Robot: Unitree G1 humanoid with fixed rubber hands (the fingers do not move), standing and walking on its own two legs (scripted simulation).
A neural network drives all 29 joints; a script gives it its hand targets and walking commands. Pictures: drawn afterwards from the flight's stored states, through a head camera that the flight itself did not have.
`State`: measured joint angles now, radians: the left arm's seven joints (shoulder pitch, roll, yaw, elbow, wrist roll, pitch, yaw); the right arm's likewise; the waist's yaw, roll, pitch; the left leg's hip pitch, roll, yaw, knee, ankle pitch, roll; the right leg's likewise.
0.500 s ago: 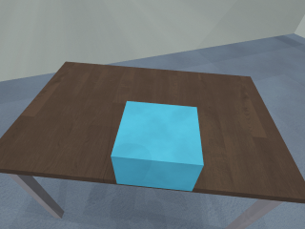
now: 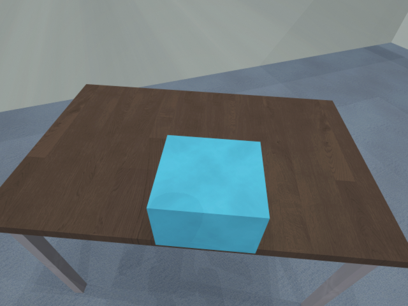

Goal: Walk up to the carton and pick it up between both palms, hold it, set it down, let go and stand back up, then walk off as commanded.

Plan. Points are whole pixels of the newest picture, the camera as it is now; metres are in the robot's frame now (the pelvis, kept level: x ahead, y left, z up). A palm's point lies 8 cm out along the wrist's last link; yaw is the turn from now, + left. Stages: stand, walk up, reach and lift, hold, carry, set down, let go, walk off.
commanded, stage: stand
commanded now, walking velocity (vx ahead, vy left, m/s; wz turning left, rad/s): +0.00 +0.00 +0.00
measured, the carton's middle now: (209, 191) +0.42 +0.01 -0.03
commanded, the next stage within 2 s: walk off in 0.34 s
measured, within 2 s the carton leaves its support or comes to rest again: neither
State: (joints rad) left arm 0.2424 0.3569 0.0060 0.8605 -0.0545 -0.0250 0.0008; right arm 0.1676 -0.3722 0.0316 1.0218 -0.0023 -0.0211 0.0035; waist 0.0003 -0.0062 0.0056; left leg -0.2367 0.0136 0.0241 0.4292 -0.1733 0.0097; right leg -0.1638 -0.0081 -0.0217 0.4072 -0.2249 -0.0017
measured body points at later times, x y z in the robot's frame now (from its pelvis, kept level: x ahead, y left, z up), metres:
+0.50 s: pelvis +0.00 +0.00 +0.00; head +0.00 +0.01 +0.45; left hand +0.08 +0.30 -0.12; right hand +0.08 -0.31 -0.12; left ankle +0.04 +0.11 -0.74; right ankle +0.00 -0.13 -0.74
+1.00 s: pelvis -0.07 -0.01 -0.03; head -0.02 -0.02 +0.41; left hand +0.01 +0.31 -0.14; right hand +0.05 -0.32 -0.14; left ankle +0.04 +0.11 -0.74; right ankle -0.10 -0.11 -0.72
